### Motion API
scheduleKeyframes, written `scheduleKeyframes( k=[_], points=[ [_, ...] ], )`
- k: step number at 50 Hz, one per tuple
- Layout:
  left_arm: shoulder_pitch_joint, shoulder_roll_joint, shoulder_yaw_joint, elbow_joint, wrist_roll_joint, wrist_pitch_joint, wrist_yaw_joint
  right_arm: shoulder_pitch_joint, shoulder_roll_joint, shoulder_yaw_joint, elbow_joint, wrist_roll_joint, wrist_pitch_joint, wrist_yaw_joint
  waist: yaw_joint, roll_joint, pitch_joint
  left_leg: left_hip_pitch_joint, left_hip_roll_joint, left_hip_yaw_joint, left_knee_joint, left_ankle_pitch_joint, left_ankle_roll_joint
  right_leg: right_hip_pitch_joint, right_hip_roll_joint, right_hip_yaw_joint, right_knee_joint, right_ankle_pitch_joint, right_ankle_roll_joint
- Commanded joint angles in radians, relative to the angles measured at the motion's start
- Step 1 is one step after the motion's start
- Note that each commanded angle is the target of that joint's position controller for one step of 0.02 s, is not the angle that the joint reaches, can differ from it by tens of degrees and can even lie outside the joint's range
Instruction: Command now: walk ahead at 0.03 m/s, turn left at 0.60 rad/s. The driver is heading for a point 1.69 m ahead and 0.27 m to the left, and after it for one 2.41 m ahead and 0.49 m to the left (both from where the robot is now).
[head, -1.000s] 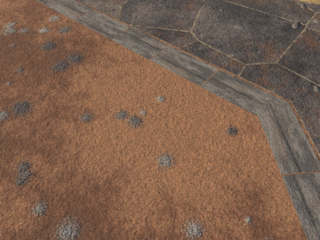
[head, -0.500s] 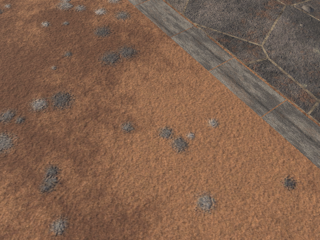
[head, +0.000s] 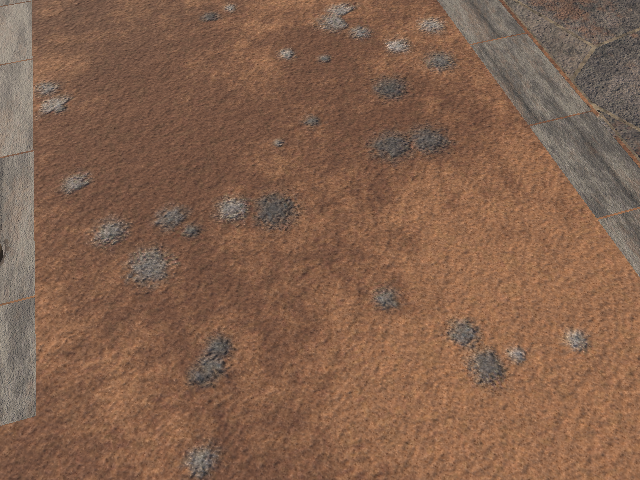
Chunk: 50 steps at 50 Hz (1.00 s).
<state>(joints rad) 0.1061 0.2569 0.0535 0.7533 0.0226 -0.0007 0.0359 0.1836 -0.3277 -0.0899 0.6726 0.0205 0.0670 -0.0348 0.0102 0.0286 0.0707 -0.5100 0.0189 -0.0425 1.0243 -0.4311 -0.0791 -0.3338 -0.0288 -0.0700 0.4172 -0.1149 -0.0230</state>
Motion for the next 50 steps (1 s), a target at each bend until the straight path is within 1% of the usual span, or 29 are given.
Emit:
scheduleKeyframes(
  k=[1,5,7,8,9,10,11,12,13,14,17,19,20,21,23,27,29,31,32,33,34,35,36,37,40,43,46,48,50],
  points=[
    [-0.036,0.188,0.052,-0.064,-0.006,-0.002,0.005,0.020,-0.054,-0.008,-0.080,-0.004,-0.012,0.011,0.002,-0.194,-0.200,0.074,0.032,0.033,-0.124,0.051,0.013,0.166,-0.260,0.150,-0.139,0.192,-0.216],
    [-0.034,0.212,0.061,-0.052,-0.025,0.006,-0.005,0.034,-0.075,-0.018,-0.085,-0.006,-0.006,0.034,-0.009,-0.201,-0.184,0.171,0.022,0.079,-0.305,0.098,0.060,0.158,-0.283,0.111,-0.111,0.103,-0.183],
    [-0.033,0.201,0.060,-0.038,-0.042,0.011,-0.006,0.100,-0.077,-0.028,-0.057,-0.010,-0.006,0.040,-0.045,-0.176,-0.181,0.300,-0.014,0.110,-0.486,0.206,0.112,0.105,-0.259,0.060,-0.025,0.020,-0.114],
    [0.015,0.165,0.053,-0.014,-0.042,0.015,-0.010,0.135,-0.107,-0.041,-0.048,-0.014,-0.007,0.035,-0.049,-0.090,-0.157,0.390,0.005,0.033,-0.593,0.291,0.155,0.008,-0.213,0.000,0.093,-0.093,-0.037],
    [0.035,0.096,0.034,-0.037,-0.001,0.016,-0.021,0.153,-0.225,-0.067,-0.066,-0.017,-0.009,0.015,-0.013,0.234,-0.135,0.508,0.267,-0.339,-0.668,0.569,0.266,-0.250,-0.070,-0.116,0.418,-0.419,0.078],
    [-0.075,0.126,0.044,-0.092,0.002,0.008,-0.010,0.128,-0.263,-0.066,-0.098,-0.049,-0.028,0.021,-0.060,0.260,-0.131,0.393,0.370,-0.505,-0.713,0.582,0.425,-0.367,0.027,0.039,0.614,-0.560,0.093],
    [-0.108,0.158,0.055,-0.095,-0.014,0.007,-0.004,0.098,-0.224,-0.057,-0.097,-0.059,-0.050,0.026,-0.061,0.164,-0.124,0.364,0.319,-0.435,-0.731,0.487,0.403,-0.369,0.007,0.107,0.701,-0.490,0.075],
    [-0.080,0.167,0.062,-0.082,-0.023,0.009,0.001,0.045,-0.196,-0.048,-0.096,-0.045,-0.064,0.024,-0.025,0.135,-0.107,0.351,0.263,-0.361,-0.723,0.433,0.341,-0.371,-0.004,0.125,0.707,-0.392,0.061],
    [-0.048,0.167,0.067,-0.053,-0.016,0.012,0.010,0.004,-0.161,-0.039,-0.102,-0.027,-0.066,0.019,-0.008,0.101,-0.117,0.357,0.223,-0.318,-0.711,0.399,0.295,-0.363,-0.014,0.133,0.703,-0.329,0.064],
    [-0.031,0.170,0.070,-0.048,-0.009,0.014,0.014,-0.018,-0.143,-0.030,-0.106,-0.016,-0.065,0.014,0.002,0.116,-0.121,0.342,0.205,-0.294,-0.703,0.447,0.284,-0.341,-0.008,0.131,0.716,-0.284,0.074],
    [0.002,0.151,0.066,-0.038,-0.022,0.010,0.004,-0.004,-0.099,-0.009,-0.106,-0.026,-0.065,0.003,0.006,0.110,-0.172,0.374,0.178,-0.243,-0.685,0.559,0.292,-0.284,0.007,0.121,0.725,-0.215,0.093],
    [-0.016,0.133,0.055,-0.044,-0.026,0.004,-0.008,0.046,-0.092,-0.007,-0.086,-0.016,-0.068,0.000,-0.020,0.110,-0.174,0.422,0.160,-0.258,-0.727,0.263,0.287,-0.295,-0.004,0.110,0.584,-0.164,0.094],
    [-0.041,0.130,0.051,-0.052,-0.029,-0.001,-0.016,0.066,-0.100,-0.008,-0.077,-0.014,-0.069,0.000,-0.040,0.130,-0.154,0.428,0.161,-0.287,-0.759,0.098,0.289,-0.297,-0.005,0.104,0.515,-0.152,0.093],
    [-0.062,0.132,0.049,-0.058,-0.032,-0.007,-0.024,0.075,-0.109,-0.009,-0.069,-0.017,-0.071,0.001,-0.053,0.151,-0.126,0.425,0.172,-0.319,-0.785,0.011,0.292,-0.293,-0.005,0.102,0.452,-0.152,0.089],
    [-0.080,0.134,0.044,-0.064,-0.035,-0.026,-0.039,0.087,-0.120,-0.010,-0.056,-0.022,-0.077,0.004,-0.067,0.151,-0.092,0.416,0.189,-0.345,-0.806,-0.023,0.299,-0.256,-0.007,0.100,0.341,-0.168,0.077],
    [-0.078,0.132,0.036,-0.059,-0.042,-0.064,-0.057,0.101,-0.145,-0.013,-0.035,-0.014,-0.091,0.019,-0.083,0.117,-0.051,0.367,0.195,-0.363,-0.806,-0.052,0.314,-0.160,0.002,0.074,0.201,-0.208,0.036],
    [-0.060,0.130,0.033,-0.054,-0.048,-0.080,-0.063,0.100,-0.143,-0.010,-0.027,-0.008,-0.093,0.026,-0.071,0.103,-0.042,0.335,0.192,-0.375,-0.798,-0.063,0.315,-0.096,0.011,0.062,0.139,-0.194,0.010],
    [0.015,0.122,0.031,-0.026,-0.046,-0.094,-0.066,0.075,-0.126,-0.002,-0.025,-0.003,-0.090,0.031,-0.019,0.077,-0.056,0.268,0.160,-0.353,-0.758,-0.064,0.292,0.057,0.028,0.037,0.031,-0.106,-0.017],
    [0.072,0.126,0.034,-0.004,-0.043,-0.098,-0.063,0.067,-0.102,0.006,-0.026,-0.007,-0.091,0.033,0.010,0.066,-0.077,0.217,0.130,-0.334,-0.718,-0.051,0.271,0.160,0.024,0.047,0.014,-0.092,-0.027],
    [0.162,0.146,0.039,0.017,-0.039,-0.101,-0.057,0.043,-0.054,0.021,-0.034,-0.012,-0.096,0.035,0.051,0.037,-0.107,0.129,0.088,-0.286,-0.617,-0.040,0.233,0.291,-0.040,0.117,0.002,-0.117,-0.050],
    [0.260,0.207,0.049,0.035,-0.029,-0.102,-0.049,0.016,0.016,0.040,-0.056,-0.020,-0.106,0.037,0.076,-0.123,-0.130,-0.030,-0.019,-0.131,-0.350,-0.037,0.166,0.423,-0.197,0.331,-0.079,-0.233,-0.109],
    [0.322,0.299,0.076,0.055,-0.023,-0.099,-0.056,-0.001,-0.027,0.029,-0.105,-0.003,-0.125,0.030,0.077,-0.315,-0.102,-0.255,-0.082,-0.013,-0.124,-0.148,0.122,0.475,-0.361,0.676,-0.195,-0.419,-0.248],
    [0.305,0.232,0.058,0.045,-0.032,-0.102,-0.057,-0.010,-0.105,0.007,-0.097,0.006,-0.138,0.028,0.084,-0.218,-0.037,-0.363,-0.022,-0.054,0.026,-0.153,0.113,0.461,-0.377,0.713,-0.214,-0.527,-0.277],
    [0.276,0.189,0.043,0.033,-0.033,-0.103,-0.053,-0.004,-0.107,0.004,-0.084,0.009,-0.146,0.035,0.068,-0.184,-0.009,-0.400,0.007,-0.063,0.079,-0.057,0.115,0.456,-0.330,0.638,-0.216,-0.524,-0.246],
    [0.217,0.158,0.026,0.013,-0.023,-0.095,-0.049,-0.032,-0.064,0.008,-0.078,-0.010,-0.154,0.049,0.040,-0.134,0.008,-0.373,0.070,-0.031,0.038,0.138,0.103,0.376,-0.244,0.439,-0.251,-0.250,-0.192],
    [0.224,0.162,0.024,0.015,-0.029,-0.088,-0.041,-0.071,-0.017,0.023,-0.090,-0.013,-0.155,0.056,0.044,-0.132,-0.005,-0.286,0.066,0.028,-0.107,0.263,0.065,0.311,-0.181,0.277,-0.275,0.022,-0.182],
    [0.258,0.185,0.028,0.027,-0.035,-0.080,-0.034,-0.155,0.024,0.042,-0.112,-0.009,-0.160,0.066,0.071,-0.125,-0.001,-0.154,0.038,0.064,-0.324,0.401,0.055,0.245,-0.144,0.174,-0.275,0.124,-0.160],
    [0.298,0.201,0.032,0.042,-0.041,-0.077,-0.032,-0.199,0.018,0.042,-0.123,-0.002,-0.162,0.076,0.086,-0.128,0.009,-0.096,0.020,0.073,-0.406,0.451,0.060,0.241,-0.165,0.170,-0.280,0.118,-0.160],
    [0.314,0.207,0.035,0.054,-0.050,-0.072,-0.033,-0.218,-0.001,0.037,-0.134,0.005,-0.163,0.084,0.075,-0.135,0.023,-0.082,0.018,0.055,-0.457,0.453,0.083,0.284,-0.203,0.180,-0.269,0.144,-0.152]
  ],
)
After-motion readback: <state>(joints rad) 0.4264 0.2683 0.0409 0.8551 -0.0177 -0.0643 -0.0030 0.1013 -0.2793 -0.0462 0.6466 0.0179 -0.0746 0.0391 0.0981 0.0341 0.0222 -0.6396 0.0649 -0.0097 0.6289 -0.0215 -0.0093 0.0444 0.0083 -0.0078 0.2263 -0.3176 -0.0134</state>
